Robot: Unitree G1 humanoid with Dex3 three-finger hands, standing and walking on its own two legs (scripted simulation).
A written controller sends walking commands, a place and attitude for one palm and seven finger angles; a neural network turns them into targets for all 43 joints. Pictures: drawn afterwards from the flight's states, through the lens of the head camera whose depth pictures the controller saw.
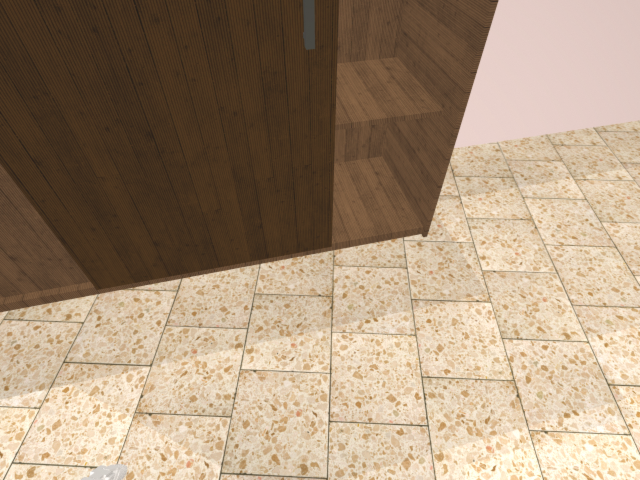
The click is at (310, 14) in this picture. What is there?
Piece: wardrobe's sliding door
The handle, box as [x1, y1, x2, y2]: [303, 0, 314, 49]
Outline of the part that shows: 303,0 303,37 304,45 306,49 314,48 314,0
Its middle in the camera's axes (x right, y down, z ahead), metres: -0.03 -0.53 +0.87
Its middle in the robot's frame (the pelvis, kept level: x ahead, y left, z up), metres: +1.03 +0.09 +0.18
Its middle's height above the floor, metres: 0.95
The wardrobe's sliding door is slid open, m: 0.41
